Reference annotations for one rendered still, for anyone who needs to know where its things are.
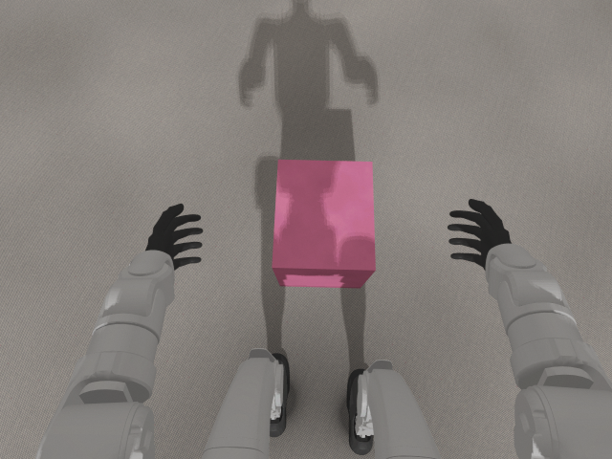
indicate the right robot forearm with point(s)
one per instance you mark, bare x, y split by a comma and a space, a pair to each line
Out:
547, 346

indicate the robot right upper arm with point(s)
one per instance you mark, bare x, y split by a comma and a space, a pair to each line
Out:
554, 422

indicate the robot left upper arm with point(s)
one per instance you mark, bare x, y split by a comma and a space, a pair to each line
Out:
102, 431

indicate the left robot hand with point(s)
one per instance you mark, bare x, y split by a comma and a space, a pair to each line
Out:
164, 236

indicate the robot left foot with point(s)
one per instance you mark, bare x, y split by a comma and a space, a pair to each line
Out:
278, 425

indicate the left robot forearm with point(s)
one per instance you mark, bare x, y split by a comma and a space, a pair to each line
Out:
119, 363

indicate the carton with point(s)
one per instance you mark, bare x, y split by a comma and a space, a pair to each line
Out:
324, 233

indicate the left robot thigh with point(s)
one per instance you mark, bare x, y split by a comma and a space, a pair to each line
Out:
242, 426

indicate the right robot hand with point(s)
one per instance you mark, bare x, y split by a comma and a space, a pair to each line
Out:
491, 233

